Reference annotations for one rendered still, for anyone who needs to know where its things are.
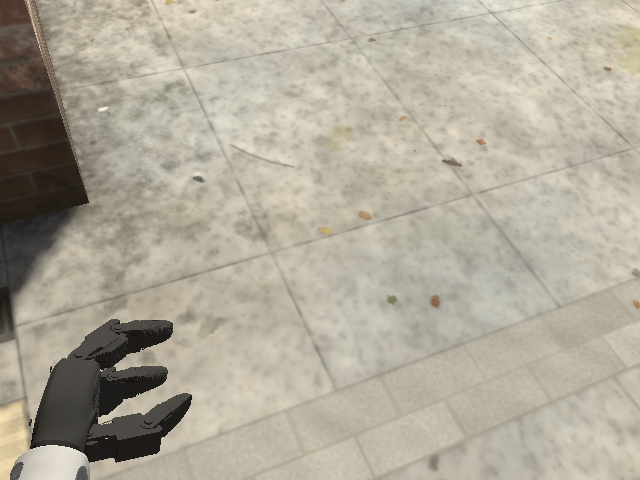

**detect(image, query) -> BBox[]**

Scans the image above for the robot left forearm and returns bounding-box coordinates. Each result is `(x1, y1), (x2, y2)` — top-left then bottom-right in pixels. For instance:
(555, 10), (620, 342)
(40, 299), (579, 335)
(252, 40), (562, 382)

(10, 445), (90, 480)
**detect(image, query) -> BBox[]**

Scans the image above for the robot left hand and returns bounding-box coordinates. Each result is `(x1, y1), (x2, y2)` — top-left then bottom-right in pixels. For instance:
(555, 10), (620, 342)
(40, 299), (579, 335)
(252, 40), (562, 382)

(29, 319), (192, 463)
